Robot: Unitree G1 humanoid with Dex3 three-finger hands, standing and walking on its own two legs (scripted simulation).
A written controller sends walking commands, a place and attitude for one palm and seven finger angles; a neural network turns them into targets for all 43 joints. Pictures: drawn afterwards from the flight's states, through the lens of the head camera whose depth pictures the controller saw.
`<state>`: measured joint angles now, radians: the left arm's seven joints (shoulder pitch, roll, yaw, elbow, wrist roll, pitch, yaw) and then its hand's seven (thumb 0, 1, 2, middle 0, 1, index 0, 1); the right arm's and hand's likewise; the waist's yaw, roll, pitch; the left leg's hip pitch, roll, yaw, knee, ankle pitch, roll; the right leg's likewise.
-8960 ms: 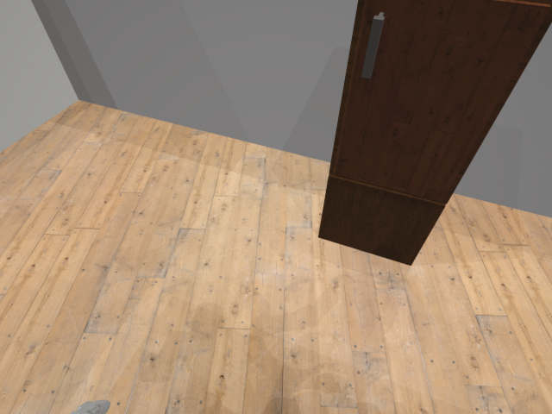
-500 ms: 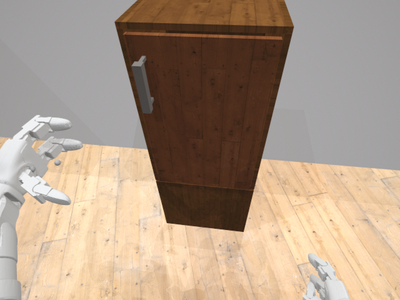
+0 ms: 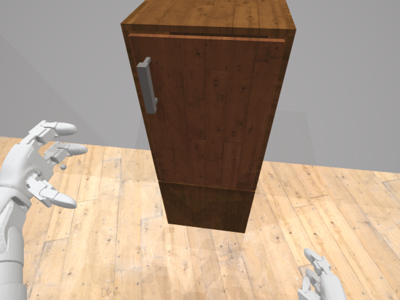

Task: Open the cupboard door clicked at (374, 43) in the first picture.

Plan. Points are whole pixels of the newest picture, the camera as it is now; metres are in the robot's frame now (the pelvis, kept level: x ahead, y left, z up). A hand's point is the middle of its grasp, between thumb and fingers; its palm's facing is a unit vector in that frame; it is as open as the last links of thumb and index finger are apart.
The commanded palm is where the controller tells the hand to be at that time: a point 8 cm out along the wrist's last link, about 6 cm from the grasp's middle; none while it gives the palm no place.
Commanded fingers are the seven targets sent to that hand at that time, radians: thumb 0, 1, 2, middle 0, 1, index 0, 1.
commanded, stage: move the hooked fingers beside the handle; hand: left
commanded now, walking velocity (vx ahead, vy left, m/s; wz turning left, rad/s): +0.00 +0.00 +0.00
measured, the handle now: (149, 85) +0.60 +0.20 +0.13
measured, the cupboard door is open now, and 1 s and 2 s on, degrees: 0 0 0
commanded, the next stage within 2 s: none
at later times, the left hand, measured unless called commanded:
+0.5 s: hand (87, 135) +0.37 +0.27 +0.15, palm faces -0.02 -1.00 +0.00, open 14.0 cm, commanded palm +0.35 +0.32 +0.15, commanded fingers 0.00 -0.50 0.30 -0.30 -1.20 -0.30 -1.20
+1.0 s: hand (104, 112) +0.46 +0.27 +0.15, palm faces -0.05 -1.00 +0.02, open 14.0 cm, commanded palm +0.45 +0.32 +0.14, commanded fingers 0.00 -0.50 0.30 -0.30 -1.20 -0.30 -1.20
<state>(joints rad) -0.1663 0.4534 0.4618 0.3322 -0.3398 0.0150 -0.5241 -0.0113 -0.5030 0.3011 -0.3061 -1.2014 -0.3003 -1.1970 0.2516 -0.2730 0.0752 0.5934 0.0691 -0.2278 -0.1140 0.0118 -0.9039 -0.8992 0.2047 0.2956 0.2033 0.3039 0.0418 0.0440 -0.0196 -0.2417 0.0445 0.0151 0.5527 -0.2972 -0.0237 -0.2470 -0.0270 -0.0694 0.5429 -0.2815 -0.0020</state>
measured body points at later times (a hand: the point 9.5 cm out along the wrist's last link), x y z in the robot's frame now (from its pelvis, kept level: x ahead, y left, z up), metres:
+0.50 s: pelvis +0.00 +0.01 +0.00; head +0.01 +0.00 +0.45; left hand +0.37 +0.32 +0.16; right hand +0.12 -0.26 -0.09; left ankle +0.00 +0.13 -0.73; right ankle +0.01 -0.12 -0.73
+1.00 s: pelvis +0.00 +0.01 -0.01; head +0.07 +0.02 +0.43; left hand +0.46 +0.32 +0.15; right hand +0.04 -0.27 -0.12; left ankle +0.00 +0.13 -0.73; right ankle +0.01 -0.12 -0.73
